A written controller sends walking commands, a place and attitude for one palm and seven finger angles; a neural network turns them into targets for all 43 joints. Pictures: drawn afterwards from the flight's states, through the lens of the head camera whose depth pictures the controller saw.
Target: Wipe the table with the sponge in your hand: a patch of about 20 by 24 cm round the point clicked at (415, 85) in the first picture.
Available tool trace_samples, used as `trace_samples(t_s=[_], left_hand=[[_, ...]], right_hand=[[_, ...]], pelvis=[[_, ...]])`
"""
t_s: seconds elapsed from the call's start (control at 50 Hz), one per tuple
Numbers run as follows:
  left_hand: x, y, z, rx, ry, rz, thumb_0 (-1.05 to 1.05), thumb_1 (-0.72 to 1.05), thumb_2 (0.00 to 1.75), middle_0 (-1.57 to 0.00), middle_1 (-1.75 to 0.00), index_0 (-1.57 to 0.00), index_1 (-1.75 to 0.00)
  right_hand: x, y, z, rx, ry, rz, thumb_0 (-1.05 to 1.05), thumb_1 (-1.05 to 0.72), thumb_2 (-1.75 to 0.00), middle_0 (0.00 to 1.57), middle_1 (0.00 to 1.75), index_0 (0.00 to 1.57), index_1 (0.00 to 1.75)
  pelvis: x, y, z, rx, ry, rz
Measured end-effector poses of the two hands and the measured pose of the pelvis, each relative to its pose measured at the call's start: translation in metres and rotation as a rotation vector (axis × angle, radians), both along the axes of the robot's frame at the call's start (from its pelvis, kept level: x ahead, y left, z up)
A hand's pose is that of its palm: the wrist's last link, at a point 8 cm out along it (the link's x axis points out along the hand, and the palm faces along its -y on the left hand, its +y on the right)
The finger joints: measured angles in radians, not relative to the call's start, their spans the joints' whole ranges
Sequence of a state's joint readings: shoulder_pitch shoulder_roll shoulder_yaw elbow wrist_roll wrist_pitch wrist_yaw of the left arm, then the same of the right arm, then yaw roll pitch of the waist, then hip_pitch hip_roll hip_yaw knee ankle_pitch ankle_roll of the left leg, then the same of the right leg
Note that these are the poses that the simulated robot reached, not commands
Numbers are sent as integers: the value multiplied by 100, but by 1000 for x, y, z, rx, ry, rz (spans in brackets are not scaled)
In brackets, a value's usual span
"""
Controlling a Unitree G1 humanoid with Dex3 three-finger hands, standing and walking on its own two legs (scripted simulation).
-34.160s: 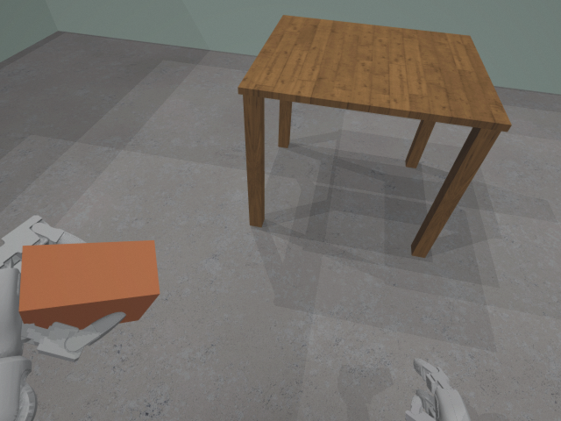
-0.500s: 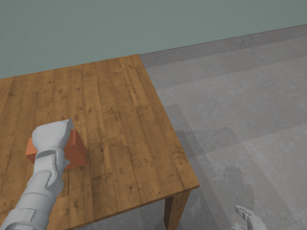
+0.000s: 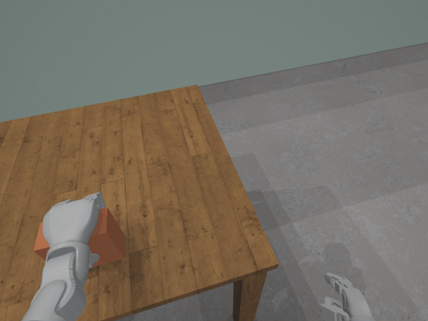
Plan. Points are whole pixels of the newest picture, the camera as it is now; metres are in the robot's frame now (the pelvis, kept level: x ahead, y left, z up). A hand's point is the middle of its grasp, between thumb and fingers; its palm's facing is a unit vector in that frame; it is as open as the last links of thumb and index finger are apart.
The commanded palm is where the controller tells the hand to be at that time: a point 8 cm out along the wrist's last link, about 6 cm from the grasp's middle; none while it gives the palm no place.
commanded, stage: wipe back along the first lane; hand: left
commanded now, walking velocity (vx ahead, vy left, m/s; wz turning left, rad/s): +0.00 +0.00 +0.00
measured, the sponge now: (88, 245) +0.25 +0.30 -0.02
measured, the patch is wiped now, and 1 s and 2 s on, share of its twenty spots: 1.00 1.00 1.00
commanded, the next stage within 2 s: lift the sponge slowly off the table in 0.50 s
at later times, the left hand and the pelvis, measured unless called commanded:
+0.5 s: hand (81, 259) +0.21 +0.28 +0.02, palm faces -0.01 -0.07 -1.00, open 9.8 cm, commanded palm +0.16 +0.26 +0.06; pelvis +0.00 +0.00 +0.00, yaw -1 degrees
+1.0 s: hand (77, 268) +0.19 +0.27 +0.03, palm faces -0.03 -0.11 -0.99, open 9.8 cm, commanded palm +0.16 +0.26 +0.09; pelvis -0.01 +0.00 +0.00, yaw -1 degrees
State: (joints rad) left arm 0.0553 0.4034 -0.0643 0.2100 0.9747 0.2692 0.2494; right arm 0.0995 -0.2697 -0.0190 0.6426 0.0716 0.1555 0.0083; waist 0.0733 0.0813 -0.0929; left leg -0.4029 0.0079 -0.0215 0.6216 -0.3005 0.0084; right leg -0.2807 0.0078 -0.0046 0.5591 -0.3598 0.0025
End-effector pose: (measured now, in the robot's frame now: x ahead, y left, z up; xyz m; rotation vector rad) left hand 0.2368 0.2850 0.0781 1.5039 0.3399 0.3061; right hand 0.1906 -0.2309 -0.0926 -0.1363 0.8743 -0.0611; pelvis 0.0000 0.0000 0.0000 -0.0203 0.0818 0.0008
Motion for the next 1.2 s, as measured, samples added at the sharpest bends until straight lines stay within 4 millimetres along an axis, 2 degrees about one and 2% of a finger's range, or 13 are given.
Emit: trace_samples(t_s=[0.26,0.64,0.96,1.2], left_hand=[[-26,-7,1,-20,0,2,0,-48,111,-69,-144,-72,-144],[-63,-17,0,-33,-5,-18,1,-48,111,-69,-144,-72,-143],[-65,-14,4,-63,12,-5,0,-49,111,-71,-141,-75,-140],[-78,-21,10,-85,20,-14,-1,-50,111,-73,-139,-77,-138]], right_hand=[[13,4,8,11,-61,16,1,-90,-90,20,30,20,30],[12,12,9,23,-87,29,1,-90,-90,20,30,20,30],[14,19,15,7,-98,44,1,-90,-90,20,30,20,30],[21,24,19,8,-113,75,1,-90,-90,20,30,20,30]], pelvis=[[1,-3,1,5,-18,-8],[-3,1,0,3,-35,-17],[-10,2,3,1,-73,-10],[-12,0,6,1,-99,-7]])
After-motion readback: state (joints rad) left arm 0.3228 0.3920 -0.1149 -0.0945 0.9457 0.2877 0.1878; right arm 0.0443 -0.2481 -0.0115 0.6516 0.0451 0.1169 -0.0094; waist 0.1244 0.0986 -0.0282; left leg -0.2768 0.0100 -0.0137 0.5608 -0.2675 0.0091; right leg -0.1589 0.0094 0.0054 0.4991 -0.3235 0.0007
